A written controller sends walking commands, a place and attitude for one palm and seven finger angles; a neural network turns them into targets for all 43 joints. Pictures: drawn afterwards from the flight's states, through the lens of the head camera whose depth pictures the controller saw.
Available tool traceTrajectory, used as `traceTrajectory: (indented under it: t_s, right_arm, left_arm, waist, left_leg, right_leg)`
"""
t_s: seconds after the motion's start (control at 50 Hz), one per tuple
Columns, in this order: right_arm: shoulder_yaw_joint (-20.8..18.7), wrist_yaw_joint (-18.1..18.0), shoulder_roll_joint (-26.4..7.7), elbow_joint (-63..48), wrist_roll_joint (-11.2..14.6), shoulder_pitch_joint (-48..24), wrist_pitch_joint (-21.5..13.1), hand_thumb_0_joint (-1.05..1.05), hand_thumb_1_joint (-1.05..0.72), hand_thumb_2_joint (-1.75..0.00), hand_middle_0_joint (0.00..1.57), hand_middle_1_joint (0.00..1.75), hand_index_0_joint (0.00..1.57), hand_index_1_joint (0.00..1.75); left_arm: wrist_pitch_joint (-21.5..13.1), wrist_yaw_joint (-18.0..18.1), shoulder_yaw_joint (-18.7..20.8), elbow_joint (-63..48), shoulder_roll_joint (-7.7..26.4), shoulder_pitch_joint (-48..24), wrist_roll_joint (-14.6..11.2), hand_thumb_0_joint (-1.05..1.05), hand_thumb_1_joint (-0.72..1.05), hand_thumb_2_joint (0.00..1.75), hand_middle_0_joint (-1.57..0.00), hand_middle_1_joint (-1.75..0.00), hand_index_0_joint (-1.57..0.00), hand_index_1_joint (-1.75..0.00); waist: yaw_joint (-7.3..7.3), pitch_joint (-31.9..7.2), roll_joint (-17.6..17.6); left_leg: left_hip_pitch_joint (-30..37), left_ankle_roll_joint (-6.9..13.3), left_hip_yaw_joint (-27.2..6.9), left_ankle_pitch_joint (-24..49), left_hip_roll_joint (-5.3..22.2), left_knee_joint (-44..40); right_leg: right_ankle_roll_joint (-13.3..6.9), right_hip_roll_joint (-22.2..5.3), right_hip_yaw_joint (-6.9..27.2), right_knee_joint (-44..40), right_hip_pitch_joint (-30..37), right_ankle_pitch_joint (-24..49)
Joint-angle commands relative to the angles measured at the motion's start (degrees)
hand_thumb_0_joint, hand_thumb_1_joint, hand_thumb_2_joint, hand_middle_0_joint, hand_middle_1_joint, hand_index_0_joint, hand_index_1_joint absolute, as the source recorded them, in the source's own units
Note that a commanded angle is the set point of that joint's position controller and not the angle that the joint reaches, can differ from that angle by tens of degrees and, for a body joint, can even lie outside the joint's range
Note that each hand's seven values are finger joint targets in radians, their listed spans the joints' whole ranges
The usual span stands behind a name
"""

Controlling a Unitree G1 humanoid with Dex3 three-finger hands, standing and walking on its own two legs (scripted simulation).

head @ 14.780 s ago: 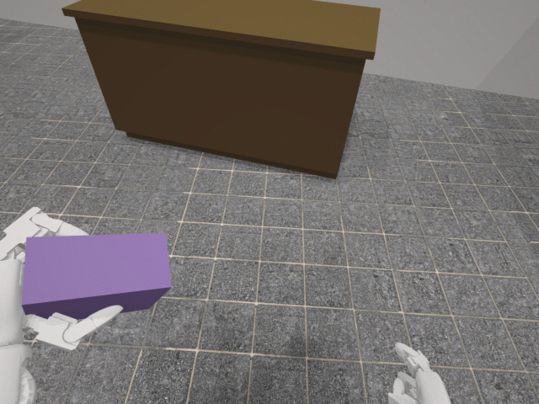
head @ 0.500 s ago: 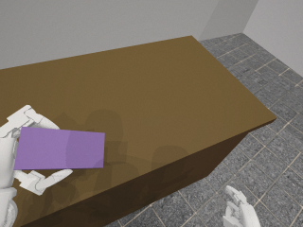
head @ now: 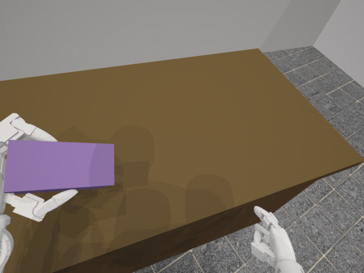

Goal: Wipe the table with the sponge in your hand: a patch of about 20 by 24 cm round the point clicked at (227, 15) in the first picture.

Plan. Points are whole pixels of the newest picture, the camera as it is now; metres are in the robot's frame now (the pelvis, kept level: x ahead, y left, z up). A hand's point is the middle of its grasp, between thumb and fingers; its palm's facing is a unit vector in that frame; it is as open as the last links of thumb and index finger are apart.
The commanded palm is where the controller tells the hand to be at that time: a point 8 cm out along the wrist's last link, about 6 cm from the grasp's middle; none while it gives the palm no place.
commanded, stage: look again from close up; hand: left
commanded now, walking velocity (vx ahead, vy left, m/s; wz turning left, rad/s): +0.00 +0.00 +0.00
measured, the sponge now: (77, 169) +0.24 +0.21 +0.14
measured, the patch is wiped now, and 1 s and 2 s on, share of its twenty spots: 0.00 0.00 0.00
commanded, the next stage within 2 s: shuffle to correct the standing spot in 0.32 s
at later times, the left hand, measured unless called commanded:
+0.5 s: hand (41, 176) +0.21 +0.24 +0.17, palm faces +0.35 -0.84 -0.41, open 10.4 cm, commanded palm +0.16 +0.28 +0.17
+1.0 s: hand (100, 179) +0.22 +0.16 +0.16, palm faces +0.30 -0.85 -0.43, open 10.4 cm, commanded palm +0.16 +0.20 +0.17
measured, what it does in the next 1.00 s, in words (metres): shifts its weight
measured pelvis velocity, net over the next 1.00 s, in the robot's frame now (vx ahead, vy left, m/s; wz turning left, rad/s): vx -0.01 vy -0.08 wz -0.03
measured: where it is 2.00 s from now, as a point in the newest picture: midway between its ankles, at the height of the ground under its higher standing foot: outside the picture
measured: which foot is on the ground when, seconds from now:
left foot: down 0.00-1.00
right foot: down 0.00-1.00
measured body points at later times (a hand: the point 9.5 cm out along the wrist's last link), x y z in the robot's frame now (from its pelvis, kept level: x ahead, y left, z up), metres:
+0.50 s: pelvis +0.00 +0.00 +0.00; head +0.02 +0.02 +0.45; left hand +0.19 +0.28 +0.19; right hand +0.17 -0.23 -0.08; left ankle +0.01 +0.05 -0.74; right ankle +0.02 -0.13 -0.74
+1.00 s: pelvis -0.01 -0.08 +0.00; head +0.03 -0.07 +0.45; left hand +0.20 +0.20 +0.19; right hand +0.17 -0.31 -0.08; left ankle +0.01 +0.05 -0.74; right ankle +0.02 -0.14 -0.74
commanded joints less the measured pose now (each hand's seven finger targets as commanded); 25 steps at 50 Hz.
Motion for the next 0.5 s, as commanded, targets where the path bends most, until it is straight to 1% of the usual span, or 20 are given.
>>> traceTrajectory:
  t_s: [0.0,0.02,0.04,0.06,0.1,0.12,0.14,0.18,0.2,0.22,0.24,0.28,0.3,0.32,0.34,0.38,0.4,0.42,0.46,0.48]
  right_arm:
    - [-4.3,-0.3,-8.9,-7.7,0.8,-1.4,-1.9,0.00,-0.90,-0.90,0.20,0.30,0.20,0.30]
    - [-4.2,-0.2,-9.2,-7.5,0.4,-0.2,-1.3,0.00,-0.90,-0.90,0.20,0.30,0.20,0.30]
    - [-4.9,-0.2,-9.4,-7.9,0.7,-0.1,-1.3,0.00,-0.90,-0.90,0.20,0.30,0.20,0.30]
    - [-4.9,-0.2,-9.6,-7.9,0.7,-0.1,-1.3,0.00,-0.90,-0.90,0.20,0.30,0.20,0.30]
    - [-4.5,-0.6,-9.5,-7.9,1.1,-1.5,-0.9,0.00,-0.90,-0.90,0.20,0.30,0.20,0.30]
    - [-4.4,-0.6,-9.7,-7.7,0.6,-0.6,-0.6,0.00,-0.90,-0.90,0.20,0.30,0.20,0.30]
    - [-4.9,-0.8,-9.7,-8.3,0.8,-0.6,-0.8,0.00,-0.90,-0.90,0.20,0.30,0.20,0.30]
    - [-4.9,-1.1,-9.8,-8.3,0.8,-0.8,-0.9,0.00,-0.90,-0.90,0.20,0.30,0.20,0.30]
    - [-4.5,-1.3,-9.6,-8.1,1.1,-2.2,-1.0,0.00,-0.90,-0.90,0.20,0.30,0.20,0.30]
    - [-4.4,-1.4,-9.7,-7.9,0.5,-1.5,-0.8,0.00,-0.90,-0.90,0.20,0.30,0.20,0.30]
    - [-4.9,-1.4,-9.7,-8.5,0.7,-1.2,-1.2,0.00,-0.90,-0.90,0.20,0.30,0.20,0.30]
    - [-5.0,-1.3,-9.6,-8.2,0.7,-1.0,-1.6,0.00,-0.90,-0.90,0.20,0.30,0.20,0.30]
    - [-4.7,-1.4,-9.6,-7.9,1.0,-2.1,-1.6,0.00,-0.90,-0.90,0.20,0.30,0.20,0.30]
    - [-4.4,-1.3,-9.4,-7.7,0.4,-1.3,-1.4,0.00,-0.90,-0.90,0.20,0.30,0.20,0.30]
    - [-4.9,-1.3,-9.5,-7.9,0.7,-0.9,-1.5,0.00,-0.90,-0.90,0.20,0.30,0.20,0.30]
    - [-5.1,-1.2,-9.5,-7.7,0.9,-0.3,-1.4,0.00,-0.90,-0.90,0.20,0.30,0.20,0.30]
    - [-4.9,-1.3,-9.4,-7.4,1.1,-1.3,-1.3,0.00,-0.90,-0.90,0.20,0.30,0.20,0.30]
    - [-4.6,-1.2,-9.5,-7.0,0.7,-0.3,-0.8,0.00,-0.90,-0.90,0.20,0.30,0.20,0.30]
    - [-5.3,-1.3,-9.7,-7.3,1.0,-0.1,-0.9,0.00,-0.90,-0.90,0.20,0.30,0.20,0.30]
    - [-5.2,-1.4,-9.5,-7.4,1.1,-0.3,-0.8,0.00,-0.90,-0.90,0.20,0.30,0.20,0.30]
  left_arm:
    - [-3.2,1.2,6.4,-10.3,7.0,1.6,-1.1,0.00,0.10,1.30,-1.20,-1.60,-1.20,-1.60]
    - [-3.1,0.6,4.3,-8.1,4.9,2.6,-1.5,0.00,0.10,1.30,-1.20,-1.60,-1.20,-1.60]
    - [-3.0,0.5,5.1,-9.8,6.1,2.1,-1.3,0.00,0.10,1.30,-1.20,-1.60,-1.20,-1.60]
    - [-2.8,0.6,5.0,-10.1,6.2,1.5,-1.3,0.00,0.10,1.30,-1.20,-1.60,-1.20,-1.60]
    - [-2.4,1.0,5.2,-9.6,6.8,0.5,-1.0,0.00,0.10,1.30,-1.20,-1.60,-1.20,-1.60]
    - [-2.5,0.7,3.3,-7.9,4.9,0.6,-1.2,0.00,0.10,1.30,-1.20,-1.60,-1.20,-1.60]
    - [-2.7,0.8,4.6,-10.4,6.7,-0.8,-1.1,0.00,0.10,1.30,-1.20,-1.60,-1.20,-1.60]
    - [-2.9,1.2,5.2,-11.7,7.7,-2.1,-1.0,0.00,0.10,1.30,-1.20,-1.60,-1.20,-1.60]
    - [-2.9,1.8,6.5,-13.6,9.4,-3.6,-0.6,0.00,0.10,1.30,-1.20,-1.60,-1.20,-1.60]
    - [-3.3,1.5,4.7,-12.6,7.1,-3.2,-1.0,0.00,0.10,1.30,-1.20,-1.60,-1.20,-1.60]
    - [-3.6,1.6,5.3,-14.5,8.5,-3.5,-0.8,0.00,0.10,1.30,-1.20,-1.60,-1.20,-1.60]
    - [-3.9,1.8,5.8,-15.2,8.9,-2.4,-0.8,0.00,0.10,1.30,-1.20,-1.60,-1.20,-1.60]
    - [-3.7,2.3,7.2,-15.4,10.1,-2.4,-0.5,0.00,0.10,1.30,-1.20,-1.60,-1.20,-1.60]
    - [-3.9,1.9,5.2,-13.4,7.4,-0.7,-1.0,0.00,0.10,1.30,-1.20,-1.60,-1.20,-1.60]
    - [-4.0,1.9,6.2,-13.8,8.7,0.0,-0.9,0.00,0.10,1.30,-1.20,-1.60,-1.20,-1.60]
    - [-3.7,1.8,6.3,-12.4,8.0,1.8,-1.1,0.00,0.10,1.30,-1.20,-1.60,-1.20,-1.60]
    - [-3.2,2.1,7.4,-10.7,8.3,2.9,-1.1,0.00,0.10,1.30,-1.20,-1.60,-1.20,-1.60]
    - [-3.2,1.5,5.2,-8.2,5.7,3.6,-1.5,0.00,0.10,1.30,-1.20,-1.60,-1.20,-1.60]
    - [-3.1,1.4,6.6,-8.4,7.4,1.6,-1.6,0.00,0.10,1.30,-1.20,-1.60,-1.20,-1.60]
    - [-3.0,1.3,5.8,-8.0,6.9,0.8,-1.5,0.00,0.10,1.30,-1.20,-1.60,-1.20,-1.60]
  waist:
    - [-0.55,-12.8,9.3]
    - [-0.75,-12.4,7.8]
    - [-0.81,-12.7,7.8]
    - [-0.88,-12.7,7.4]
    - [-0.73,-11.2,8.0]
    - [-0.89,-10.6,7.4]
    - [-0.78,-10.9,7.4]
    - [-0.67,-11.7,6.7]
    - [-0.68,-11.8,7.9]
    - [-0.58,-11.8,7.3]
    - [-0.60,-12.1,8.6]
    - [-0.40,-13.2,9.7]
    - [-0.41,-13.1,10.8]
    - [-0.38,-12.8,9.5]
    - [-0.51,-12.9,9.6]
    - [-0.58,-13.2,8.1]
    - [-0.53,-12.4,7.3]
    - [-0.74,-11.6,6.0]
    - [-0.82,-10.2,6.5]
    - [-0.82,-9.7,6.3]
  left_leg:
    - [4.1,-8.0,-8.9,21.1,9.8,-5.9]
    - [2.6,-7.6,-9.3,19.7,10.0,-6.6]
    - [3.3,-7.8,-9.1,20.6,10.1,-6.1]
    - [3.3,-8.1,-9.4,20.9,10.2,-6.2]
    - [2.8,-8.5,-9.1,17.7,10.1,-7.4]
    - [1.2,-7.8,-9.2,14.0,10.0,-8.4]
    - [1.2,-7.9,-9.6,13.2,10.0,-8.4]
    - [0.8,-7.3,-9.6,11.9,9.6,-7.7]
    - [1.5,-7.7,-9.3,10.7,9.3,-7.9]
    - [0.3,-7.0,-9.6,8.9,9.2,-8.6]
    - [0.8,-7.0,-10.1,9.9,9.1,-8.0]
    - [1.5,-7.1,-10.1,13.0,9.2,-6.9]
    - [1.8,-7.6,-9.6,12.1,9.0,-7.1]
    - [1.2,-7.2,-9.9,10.8,9.0,-7.8]
    - [1.1,-6.9,-9.8,11.2,9.1,-7.0]
    - [1.1,-6.9,-9.5,12.7,9.0,-6.2]
    - [1.4,-7.4,-9.3,11.8,8.9,-6.9]
    - [0.7,-7.1,-9.5,10.2,9.0,-7.9]
    - [0.3,-7.6,-10.5,10.0,10.4,-9.0]
    - [0.2,-7.6,-10.6,9.1,10.9,-9.5]
  right_leg:
    - [-2.3,-2.1,2.9,0.5,5.0,9.6]
    - [-2.1,-1.9,2.4,-0.1,5.4,8.7]
    - [-2.3,-2.1,2.8,0.1,5.6,9.8]
    - [-2.3,-2.3,2.8,0.2,5.5,9.7]
    - [-2.0,-2.1,2.8,0.0,4.3,7.7]
    - [-1.9,-1.8,2.5,-0.2,4.6,6.2]
    - [-2.1,-2.0,2.9,0.0,5.4,6.8]
    - [-2.1,-2.6,3.4,-0.3,6.7,7.7]
    - [-2.1,-2.5,3.7,0.0,5.9,7.2]
    - [-2.1,-2.3,3.1,-0.2,6.8,6.5]
    - [-2.4,-2.5,3.5,0.1,7.3,7.3]
    - [-2.5,-2.9,3.4,0.4,7.7,8.2]
    - [-2.5,-2.8,3.7,0.6,7.0,7.3]
    - [-2.4,-2.6,3.0,0.1,7.2,6.6]
    - [-2.5,-2.9,3.5,-0.1,7.8,7.6]
    - [-2.7,-3.3,3.9,-0.2,8.1,9.3]
    - [-2.5,-3.1,4.0,-0.5,6.8,8.2]
    - [-2.4,-2.5,3.6,-1.2,6.2,7.1]
    - [-2.2,-2.2,3.8,-0.7,5.5,6.0]
    - [-2.0,-2.1,3.6,-0.6,5.1,4.9]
